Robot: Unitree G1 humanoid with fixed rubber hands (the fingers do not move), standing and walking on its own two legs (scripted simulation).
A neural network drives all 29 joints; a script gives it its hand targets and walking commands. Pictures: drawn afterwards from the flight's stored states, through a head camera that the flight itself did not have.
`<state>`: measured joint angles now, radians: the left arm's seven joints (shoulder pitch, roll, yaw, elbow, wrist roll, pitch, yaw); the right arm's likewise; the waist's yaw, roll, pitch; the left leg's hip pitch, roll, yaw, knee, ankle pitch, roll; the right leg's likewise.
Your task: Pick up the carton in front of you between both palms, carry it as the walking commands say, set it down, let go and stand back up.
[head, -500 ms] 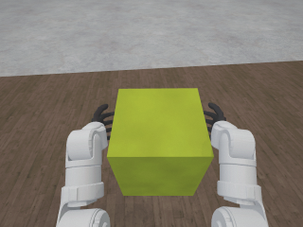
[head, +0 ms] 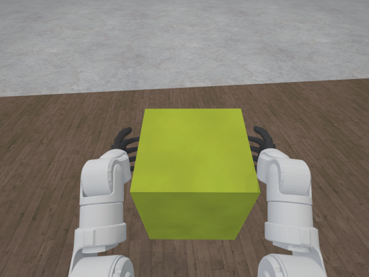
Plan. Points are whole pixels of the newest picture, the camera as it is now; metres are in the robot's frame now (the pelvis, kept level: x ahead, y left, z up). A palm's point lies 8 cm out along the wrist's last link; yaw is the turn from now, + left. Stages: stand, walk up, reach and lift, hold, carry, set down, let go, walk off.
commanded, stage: carry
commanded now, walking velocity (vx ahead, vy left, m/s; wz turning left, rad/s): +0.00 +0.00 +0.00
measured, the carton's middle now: (192, 178) +0.34 +0.00 +0.06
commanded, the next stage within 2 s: none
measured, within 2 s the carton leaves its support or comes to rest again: neither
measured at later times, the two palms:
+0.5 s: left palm (120, 163) +0.33 +0.15 +0.13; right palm (264, 161) +0.33 -0.15 +0.13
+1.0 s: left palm (116, 162) +0.32 +0.15 +0.13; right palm (262, 159) +0.33 -0.15 +0.13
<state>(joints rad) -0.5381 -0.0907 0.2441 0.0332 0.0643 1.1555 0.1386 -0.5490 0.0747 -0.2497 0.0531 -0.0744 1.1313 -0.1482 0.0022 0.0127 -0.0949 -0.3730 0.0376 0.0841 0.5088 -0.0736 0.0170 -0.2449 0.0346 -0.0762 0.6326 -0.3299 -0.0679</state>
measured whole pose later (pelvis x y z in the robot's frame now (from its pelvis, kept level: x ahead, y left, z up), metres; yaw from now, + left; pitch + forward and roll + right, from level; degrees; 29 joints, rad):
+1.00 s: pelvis -0.01 +0.01 +0.00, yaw +0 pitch +2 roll -1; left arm -0.55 -0.10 0.26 0.07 0.08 1.17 0.14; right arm -0.58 0.07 -0.26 0.12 -0.08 1.14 -0.15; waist 0.00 0.01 -0.11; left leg -0.37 0.03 0.08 0.49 -0.05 0.02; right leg -0.25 0.03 -0.08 0.62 -0.31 -0.06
